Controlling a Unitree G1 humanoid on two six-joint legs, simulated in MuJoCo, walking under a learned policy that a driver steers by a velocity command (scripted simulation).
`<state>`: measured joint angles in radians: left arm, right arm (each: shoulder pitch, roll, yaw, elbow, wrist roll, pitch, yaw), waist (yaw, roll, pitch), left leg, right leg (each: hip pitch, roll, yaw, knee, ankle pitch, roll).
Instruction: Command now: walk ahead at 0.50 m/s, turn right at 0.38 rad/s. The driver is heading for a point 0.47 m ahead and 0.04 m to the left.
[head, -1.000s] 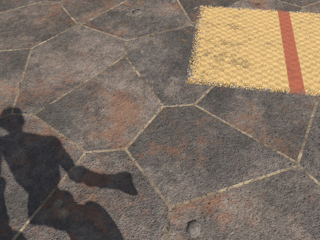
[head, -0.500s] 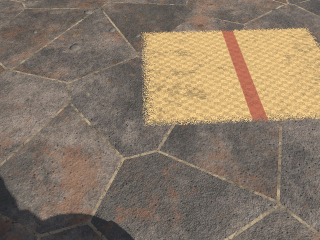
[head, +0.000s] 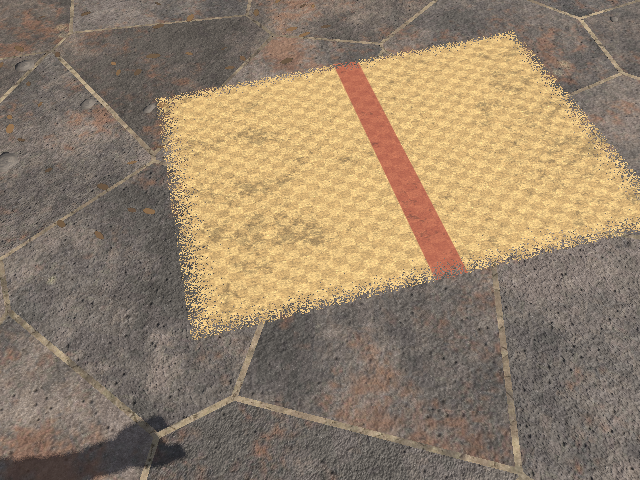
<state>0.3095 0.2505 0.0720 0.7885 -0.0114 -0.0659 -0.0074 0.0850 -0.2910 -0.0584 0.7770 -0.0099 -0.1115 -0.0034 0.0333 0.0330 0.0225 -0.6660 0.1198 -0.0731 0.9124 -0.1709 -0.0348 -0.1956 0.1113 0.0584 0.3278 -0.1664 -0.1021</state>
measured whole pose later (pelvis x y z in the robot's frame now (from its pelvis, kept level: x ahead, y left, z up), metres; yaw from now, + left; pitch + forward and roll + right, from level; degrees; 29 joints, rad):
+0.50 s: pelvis +0.28 +0.07 +0.00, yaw -3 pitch +2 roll +1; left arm 0.19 0.28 0.06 0.73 0.00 -0.07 0.01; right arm 0.31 -0.25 -0.04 0.86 -0.01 -0.10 0.02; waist -0.04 -0.04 0.02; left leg -0.18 -0.06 0.04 0.31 -0.16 0.06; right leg -0.64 -0.09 0.04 0.94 -0.22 0.00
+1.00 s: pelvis +0.41 +0.04 -0.02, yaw -3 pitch +0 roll -1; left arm 0.14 0.21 0.03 0.82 0.02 -0.01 0.01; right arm 0.22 -0.25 -0.03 0.91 -0.02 0.02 -0.02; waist -0.01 0.01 0.00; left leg -0.29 0.06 -0.02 0.59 -0.32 -0.03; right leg -0.37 0.02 -0.03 0.51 -0.15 -0.01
